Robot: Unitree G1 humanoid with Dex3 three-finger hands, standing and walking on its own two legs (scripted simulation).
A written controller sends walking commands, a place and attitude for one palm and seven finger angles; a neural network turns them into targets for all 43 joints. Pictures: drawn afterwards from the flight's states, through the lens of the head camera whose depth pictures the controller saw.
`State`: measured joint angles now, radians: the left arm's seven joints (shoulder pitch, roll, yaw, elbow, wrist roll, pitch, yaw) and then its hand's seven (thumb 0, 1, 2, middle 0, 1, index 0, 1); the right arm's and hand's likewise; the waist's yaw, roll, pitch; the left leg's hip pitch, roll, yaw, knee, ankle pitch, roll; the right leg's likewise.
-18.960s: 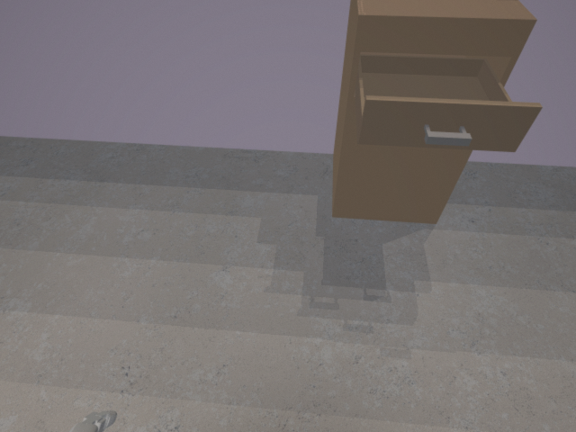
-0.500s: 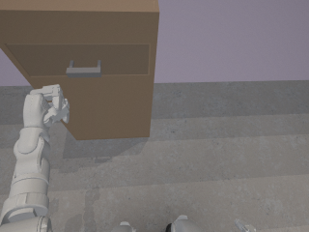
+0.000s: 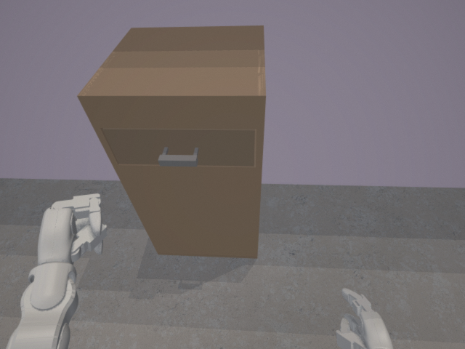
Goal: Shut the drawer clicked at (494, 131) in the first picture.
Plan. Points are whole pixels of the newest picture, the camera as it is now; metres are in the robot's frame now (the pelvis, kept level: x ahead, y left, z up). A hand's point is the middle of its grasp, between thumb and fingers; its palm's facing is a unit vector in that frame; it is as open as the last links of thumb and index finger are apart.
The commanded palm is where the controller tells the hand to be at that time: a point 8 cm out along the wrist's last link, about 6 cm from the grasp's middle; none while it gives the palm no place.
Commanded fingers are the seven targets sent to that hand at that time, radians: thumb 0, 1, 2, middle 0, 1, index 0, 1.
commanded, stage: draw the hand back to the body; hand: left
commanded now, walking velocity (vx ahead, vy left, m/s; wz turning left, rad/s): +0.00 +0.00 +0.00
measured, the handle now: (179, 155) +0.61 +0.23 -0.08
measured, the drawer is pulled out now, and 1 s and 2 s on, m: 0.00 0.00 0.00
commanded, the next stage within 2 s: step back with the hand held close in 0.48 s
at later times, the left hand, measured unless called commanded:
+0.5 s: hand (48, 279) +0.16 +0.23 +0.16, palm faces +0.42 -0.81 -0.41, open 3.2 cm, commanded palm +0.11 +0.27 +0.18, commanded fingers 0.00 0.90 0.90 -1.40 -1.60 -1.40 -1.60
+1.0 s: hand (28, 291) +0.14 +0.25 +0.16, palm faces +0.33 -0.79 -0.52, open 3.2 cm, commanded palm +0.09 +0.29 +0.18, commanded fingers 0.00 0.90 0.90 -1.40 -1.60 -1.40 -1.60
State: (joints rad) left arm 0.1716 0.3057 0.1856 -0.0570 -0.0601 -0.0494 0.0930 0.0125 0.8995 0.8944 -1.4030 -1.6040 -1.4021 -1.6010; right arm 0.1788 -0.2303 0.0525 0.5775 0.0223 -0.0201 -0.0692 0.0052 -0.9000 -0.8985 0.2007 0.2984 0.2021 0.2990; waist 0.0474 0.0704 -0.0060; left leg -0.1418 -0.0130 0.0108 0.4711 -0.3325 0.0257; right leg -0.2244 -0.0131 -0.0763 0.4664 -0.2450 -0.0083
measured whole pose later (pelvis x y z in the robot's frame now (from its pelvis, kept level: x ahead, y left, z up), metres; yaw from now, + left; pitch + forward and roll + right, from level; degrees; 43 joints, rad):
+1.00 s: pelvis -0.05 +0.01 +0.00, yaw -1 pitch +1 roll +0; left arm 0.62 0.38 0.37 -0.51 -0.03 -0.20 0.11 0.01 0.89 0.89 -1.41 -1.60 -1.41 -1.60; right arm 0.19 -0.24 -0.03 0.58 0.00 -0.02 -0.08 0.01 -0.90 -0.90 0.20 0.30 0.20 0.30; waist 0.00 0.03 0.02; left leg -0.22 -0.04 0.04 0.47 -0.25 0.05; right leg -0.31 -0.04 -0.05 0.46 -0.16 0.01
